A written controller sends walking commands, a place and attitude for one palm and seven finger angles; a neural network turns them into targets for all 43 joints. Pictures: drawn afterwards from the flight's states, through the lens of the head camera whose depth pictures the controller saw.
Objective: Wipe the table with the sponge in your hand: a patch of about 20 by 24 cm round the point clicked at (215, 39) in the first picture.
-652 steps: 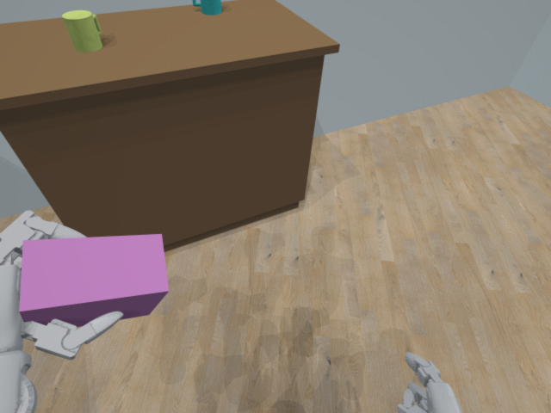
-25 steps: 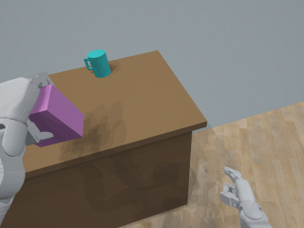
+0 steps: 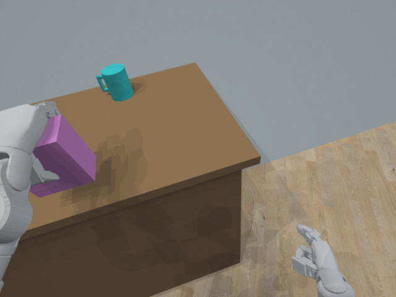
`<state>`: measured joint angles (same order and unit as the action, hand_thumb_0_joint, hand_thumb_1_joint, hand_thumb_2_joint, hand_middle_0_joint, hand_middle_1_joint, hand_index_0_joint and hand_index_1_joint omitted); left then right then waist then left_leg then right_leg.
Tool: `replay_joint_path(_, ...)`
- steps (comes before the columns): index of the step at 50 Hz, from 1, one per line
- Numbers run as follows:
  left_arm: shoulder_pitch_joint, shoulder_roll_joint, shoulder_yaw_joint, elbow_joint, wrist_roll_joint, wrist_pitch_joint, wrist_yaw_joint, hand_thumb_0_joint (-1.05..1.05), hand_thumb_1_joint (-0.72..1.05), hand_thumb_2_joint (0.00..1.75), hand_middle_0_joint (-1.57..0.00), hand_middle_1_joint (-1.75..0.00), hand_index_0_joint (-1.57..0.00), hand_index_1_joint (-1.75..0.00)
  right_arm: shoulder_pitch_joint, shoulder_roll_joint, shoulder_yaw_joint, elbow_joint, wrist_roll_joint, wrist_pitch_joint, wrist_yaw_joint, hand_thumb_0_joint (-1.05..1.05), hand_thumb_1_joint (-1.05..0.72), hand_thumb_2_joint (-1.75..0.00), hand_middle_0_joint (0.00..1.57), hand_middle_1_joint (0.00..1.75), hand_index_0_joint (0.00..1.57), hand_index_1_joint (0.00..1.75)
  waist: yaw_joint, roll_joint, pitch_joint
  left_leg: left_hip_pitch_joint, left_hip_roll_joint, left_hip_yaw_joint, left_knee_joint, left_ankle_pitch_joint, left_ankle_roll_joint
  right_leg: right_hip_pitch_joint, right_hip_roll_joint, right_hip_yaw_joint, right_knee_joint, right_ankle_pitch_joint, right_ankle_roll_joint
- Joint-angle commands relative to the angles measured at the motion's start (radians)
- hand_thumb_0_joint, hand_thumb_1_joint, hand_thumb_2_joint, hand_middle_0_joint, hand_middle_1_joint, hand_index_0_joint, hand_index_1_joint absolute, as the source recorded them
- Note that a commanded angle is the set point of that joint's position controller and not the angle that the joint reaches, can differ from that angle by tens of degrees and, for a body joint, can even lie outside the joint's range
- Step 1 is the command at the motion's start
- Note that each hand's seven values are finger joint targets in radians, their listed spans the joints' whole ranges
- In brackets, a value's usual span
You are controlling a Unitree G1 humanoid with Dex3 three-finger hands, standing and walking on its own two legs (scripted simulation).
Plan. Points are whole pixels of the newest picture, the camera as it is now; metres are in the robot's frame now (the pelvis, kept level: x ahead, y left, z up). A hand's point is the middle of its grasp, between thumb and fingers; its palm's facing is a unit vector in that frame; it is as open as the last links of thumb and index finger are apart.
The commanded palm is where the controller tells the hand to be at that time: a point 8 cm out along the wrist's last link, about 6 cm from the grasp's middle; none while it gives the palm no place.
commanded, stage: move the sponge above the wiping area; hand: left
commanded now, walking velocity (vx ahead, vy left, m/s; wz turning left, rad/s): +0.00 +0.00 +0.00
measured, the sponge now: (56, 164) +0.28 +0.32 +0.17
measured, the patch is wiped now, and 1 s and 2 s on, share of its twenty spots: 0.00 0.00 0.00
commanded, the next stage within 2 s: lower the sponge onto the table in 2.00 s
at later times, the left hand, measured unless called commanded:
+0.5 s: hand (45, 149) +0.28 +0.33 +0.20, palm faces +0.12 -0.02 -0.99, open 10.7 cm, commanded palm +0.24 +0.33 +0.27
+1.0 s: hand (48, 150) +0.30 +0.34 +0.18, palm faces +0.08 -0.03 -1.00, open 10.7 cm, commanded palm +0.26 +0.34 +0.25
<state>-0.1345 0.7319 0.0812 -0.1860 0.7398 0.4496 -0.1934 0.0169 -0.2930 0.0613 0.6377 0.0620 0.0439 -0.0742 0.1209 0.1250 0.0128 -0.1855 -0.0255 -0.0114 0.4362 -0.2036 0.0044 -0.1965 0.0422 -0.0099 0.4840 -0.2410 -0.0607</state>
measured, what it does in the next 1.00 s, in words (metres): stands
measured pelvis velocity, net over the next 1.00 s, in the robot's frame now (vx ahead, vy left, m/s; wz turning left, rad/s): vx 0.01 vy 0.02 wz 0.03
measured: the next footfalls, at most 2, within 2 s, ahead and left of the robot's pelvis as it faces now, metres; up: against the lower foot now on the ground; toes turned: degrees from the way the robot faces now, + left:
none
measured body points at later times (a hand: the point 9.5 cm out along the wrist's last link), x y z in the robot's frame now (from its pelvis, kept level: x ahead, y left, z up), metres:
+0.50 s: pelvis +0.01 +0.01 +0.00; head +0.01 -0.04 +0.45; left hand +0.27 +0.32 +0.25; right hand +0.26 -0.18 -0.08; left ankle +0.02 +0.12 -0.74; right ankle +0.01 -0.08 -0.74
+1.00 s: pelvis +0.01 +0.02 +0.00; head +0.01 -0.02 +0.45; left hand +0.29 +0.34 +0.23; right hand +0.26 -0.17 -0.09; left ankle +0.02 +0.12 -0.74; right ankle +0.01 -0.08 -0.74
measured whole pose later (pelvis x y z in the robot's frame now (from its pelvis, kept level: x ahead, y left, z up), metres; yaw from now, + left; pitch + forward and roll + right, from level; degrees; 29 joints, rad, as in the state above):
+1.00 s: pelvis +0.01 +0.02 +0.00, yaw +2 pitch -2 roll +0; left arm -0.23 0.67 0.00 -0.05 0.82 0.38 -0.19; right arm 0.04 -0.27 0.06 0.65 0.05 0.06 -0.06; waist 0.12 0.10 0.02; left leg -0.17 -0.06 -0.03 0.40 -0.19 0.04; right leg -0.16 0.01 -0.03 0.41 -0.23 -0.03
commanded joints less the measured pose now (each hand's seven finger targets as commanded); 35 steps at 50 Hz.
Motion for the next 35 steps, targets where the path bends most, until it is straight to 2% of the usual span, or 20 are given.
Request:
replay_joint_path(1, -0.264, 0.307, 0.174, -0.177, 0.048, -0.018, 0.023, 0.00, 0.10, 1.30, -1.20, -1.60, -1.20, -1.60, -0.209, -0.088, -0.043, -0.184, -0.001, -0.052, -0.007, 0.00, -0.90, -0.90, 0.20, 0.30, 0.20, 0.30, 0.009, -0.061, -0.265, 0.022, -0.015, -0.024, -0.025, 0.183, 0.038, 0.127, -0.058, 0.080, -0.069, 0.209, 0.012)
replay_joint_path(3, -0.252, 0.323, 0.200, -0.215, 0.049, -0.022, 0.023, 0.00, 0.10, 1.30, -1.20, -1.60, -1.20, -1.60, -0.257, -0.074, -0.034, -0.199, 0.006, -0.064, -0.008, 0.00, -0.90, -0.90, 0.20, 0.30, 0.20, 0.30, 0.018, -0.028, -0.275, 0.035, -0.022, -0.029, -0.014, 0.193, 0.039, 0.124, -0.047, 0.115, -0.067, 0.215, 0.001)
replay_joint_path(5, -0.269, 0.330, 0.197, -0.145, 0.056, -0.035, 0.029, 0.00, 0.10, 1.30, -1.20, -1.60, -1.20, -1.60, -0.185, -0.084, -0.043, -0.174, -0.004, -0.060, -0.012, 0.00, -0.90, -0.90, 0.20, 0.30, 0.20, 0.30, 0.002, -0.083, -0.237, 0.014, -0.017, -0.028, -0.022, 0.181, 0.038, 0.118, -0.054, 0.081, -0.072, 0.208, 0.013)
replay_joint_path(8, -0.331, 0.359, 0.220, -0.170, 0.062, -0.061, 0.041, 0.00, 0.10, 1.30, -1.20, -1.60, -1.20, -1.60, -0.237, -0.078, -0.035, -0.183, 0.003, -0.069, -0.017, 0.00, -0.90, -0.90, 0.20, 0.30, 0.20, 0.30, 0.013, -0.033, -0.246, 0.036, -0.022, -0.036, -0.026, 0.168, 0.037, 0.107, -0.043, 0.114, -0.082, 0.169, -0.004)
replay_joint_path(10, -0.337, 0.323, 0.188, -0.129, 0.059, -0.077, 0.051, 0.00, 0.10, 1.30, -1.20, -1.60, -1.20, -1.60, -0.184, -0.078, -0.043, -0.165, -0.004, -0.067, -0.018, 0.00, -0.90, -0.90, 0.20, 0.30, 0.20, 0.30, -0.002, -0.045, -0.247, 0.034, -0.017, -0.028, -0.030, 0.171, 0.035, 0.117, -0.055, 0.076, -0.084, 0.173, 0.007)
replay_joint_path(12, -0.331, 0.326, 0.192, -0.113, 0.059, -0.082, 0.054, 0.00, 0.10, 1.30, -1.20, -1.60, -1.20, -1.60, -0.182, -0.081, -0.047, -0.164, -0.005, -0.061, -0.018, 0.00, -0.90, -0.90, 0.20, 0.30, 0.20, 0.30, 0.002, -0.055, -0.249, 0.031, -0.019, -0.026, -0.035, 0.167, 0.036, 0.122, -0.057, 0.073, -0.089, 0.172, 0.009)
replay_joint_path(13, -0.356, 0.323, 0.193, -0.108, 0.061, -0.078, 0.055, 0.00, 0.10, 1.30, -1.20, -1.60, -1.20, -1.60, -0.230, -0.074, -0.034, -0.169, 0.004, -0.070, -0.016, 0.00, -0.90, -0.90, 0.20, 0.30, 0.20, 0.30, 0.005, -0.016, -0.232, 0.037, -0.023, -0.037, -0.037, 0.156, 0.033, 0.098, -0.041, 0.103, -0.099, 0.142, -0.007)
replay_joint_path(14, -0.379, 0.287, 0.153, -0.094, 0.063, -0.081, 0.055, 0.00, 0.10, 1.30, -1.20, -1.60, -1.20, -1.60, -0.187, -0.083, -0.041, -0.158, -0.006, -0.068, -0.015, 0.00, -0.90, -0.90, 0.20, 0.30, 0.20, 0.30, -0.005, -0.035, -0.243, 0.033, -0.013, -0.026, -0.039, 0.169, 0.032, 0.112, -0.056, 0.060, -0.089, 0.163, 0.002)
replay_joint_path(17, -0.353, 0.277, 0.140, -0.125, 0.072, -0.076, 0.049, 0.00, 0.10, 1.30, -1.20, -1.60, -1.20, -1.60, -0.187, -0.078, -0.045, -0.166, -0.006, -0.060, -0.009, 0.00, -0.90, -0.90, 0.20, 0.30, 0.20, 0.30, 0.000, -0.027, -0.268, 0.048, -0.017, -0.031, -0.044, 0.200, 0.034, 0.128, -0.053, 0.051, -0.085, 0.200, 0.003)
replay_joint_path(18, -0.348, 0.276, 0.153, -0.153, 0.075, -0.070, 0.048, 0.00, 0.10, 1.30, -1.20, -1.60, -1.20, -1.60, -0.242, -0.067, -0.034, -0.181, 0.003, -0.070, -0.005, 0.00, -0.90, -0.90, 0.20, 0.30, 0.20, 0.30, 0.010, 0.000, -0.269, 0.058, -0.020, -0.044, -0.045, 0.206, 0.033, 0.122, -0.037, 0.083, -0.084, 0.193, -0.013)
replay_joint_path(19, -0.340, 0.245, 0.120, -0.136, 0.072, -0.066, 0.048, 0.00, 0.10, 1.30, -1.20, -1.60, -1.20, -1.60, -0.194, -0.075, -0.040, -0.171, -0.009, -0.065, -0.005, 0.00, -0.90, -0.90, 0.20, 0.30, 0.20, 0.30, 0.003, -0.029, -0.277, 0.050, -0.012, -0.031, -0.044, 0.216, 0.033, 0.136, -0.054, 0.046, -0.078, 0.208, -0.003)
replay_joint_path(22, -0.328, 0.267, 0.136, -0.122, 0.083, -0.053, 0.042, 0.00, 0.10, 1.30, -1.20, -1.60, -1.20, -1.60, -0.186, -0.079, -0.044, -0.172, -0.007, -0.046, -0.003, 0.00, -0.90, -0.90, 0.20, 0.30, 0.20, 0.30, 0.003, -0.060, -0.252, 0.037, -0.014, -0.033, -0.055, 0.200, 0.035, 0.127, -0.050, 0.041, -0.086, 0.195, 0.003)
replay_joint_path(23, -0.344, 0.291, 0.168, -0.117, 0.086, -0.047, 0.044, 0.00, 0.10, 1.30, -1.20, -1.60, -1.20, -1.60, -0.235, -0.073, -0.032, -0.175, 0.002, -0.053, -0.001, 0.00, -0.90, -0.90, 0.20, 0.30, 0.20, 0.30, 0.011, -0.037, -0.240, 0.041, -0.016, -0.044, -0.056, 0.194, 0.032, 0.111, -0.032, 0.077, -0.090, 0.174, -0.014)
replay_joint_path(24, -0.350, 0.263, 0.138, -0.100, 0.083, -0.045, 0.047, 0.00, 0.10, 1.30, -1.20, -1.60, -1.20, -1.60, -0.190, -0.081, -0.038, -0.170, -0.009, -0.048, -0.002, 0.00, -0.90, -0.90, 0.20, 0.30, 0.20, 0.30, 0.003, -0.072, -0.250, 0.033, -0.010, -0.034, -0.056, 0.199, 0.033, 0.127, -0.049, 0.040, -0.084, 0.184, -0.003)
replay_joint_path(26, -0.380, 0.269, 0.131, -0.098, 0.095, -0.050, 0.047, 0.00, 0.10, 1.30, -1.20, -1.60, -1.20, -1.60, -0.187, -0.083, -0.041, -0.166, -0.007, -0.040, 0.000, 0.00, -0.90, -0.90, 0.20, 0.30, 0.20, 0.30, 0.002, -0.051, -0.249, 0.040, -0.014, -0.040, -0.068, 0.190, 0.032, 0.120, -0.040, 0.030, -0.094, 0.162, -0.001)
replay_joint_path(28, -0.378, 0.279, 0.153, -0.150, 0.098, -0.053, 0.053, 0.00, 0.10, 1.30, -1.20, -1.60, -1.20, -1.60, -0.240, -0.068, -0.029, -0.185, 0.000, -0.051, 0.004, 0.00, -0.90, -0.90, 0.20, 0.30, 0.20, 0.30, 0.020, -0.008, -0.282, 0.065, -0.018, -0.052, -0.064, 0.212, 0.032, 0.125, -0.028, 0.063, -0.089, 0.164, -0.020)
replay_joint_path(29, -0.376, 0.232, 0.109, -0.131, 0.094, -0.054, 0.055, 0.00, 0.10, 1.30, -1.20, -1.60, -1.20, -1.60, -0.195, -0.072, -0.036, -0.173, -0.010, -0.049, 0.002, 0.00, -0.90, -0.90, 0.20, 0.30, 0.20, 0.30, 0.005, -0.046, -0.290, 0.068, -0.010, -0.037, -0.059, 0.231, 0.033, 0.134, -0.043, 0.027, -0.084, 0.189, -0.008)
replay_joint_path(32, -0.361, 0.256, 0.126, -0.109, 0.102, -0.051, 0.053, 0.00, 0.10, 1.30, -1.20, -1.60, -1.20, -1.60, -0.178, -0.079, -0.043, -0.168, -0.010, -0.036, 0.005, 0.00, -0.90, -0.90, 0.20, 0.30, 0.20, 0.30, 0.004, -0.054, -0.275, 0.059, -0.013, -0.039, -0.064, 0.234, 0.033, 0.138, -0.041, 0.027, -0.092, 0.205, -0.004)
replay_joint_path(33, -0.378, 0.270, 0.144, -0.123, 0.107, -0.045, 0.054, 0.00, 0.10, 1.30, -1.20, -1.60, -1.20, -1.60, -0.230, -0.071, -0.029, -0.178, 0.000, -0.044, 0.007, 0.00, -0.90, -0.90, 0.20, 0.30, 0.20, 0.30, 0.013, -0.012, -0.274, 0.064, -0.017, -0.051, -0.066, 0.231, 0.031, 0.127, -0.025, 0.059, -0.091, 0.186, -0.021)
replay_joint_path(35, -0.359, 0.235, 0.114, -0.106, 0.101, -0.047, 0.055, 0.00, 0.10, 1.30, -1.20, -1.60, -1.20, -1.60, -0.178, -0.077, -0.042, -0.164, -0.007, -0.039, 0.007, 0.00, -0.90, -0.90, 0.20, 0.30, 0.20, 0.30, 0.000, -0.044, -0.280, 0.070, -0.011, -0.042, -0.065, 0.243, 0.032, 0.133, -0.036, 0.021, -0.093, 0.198, -0.006)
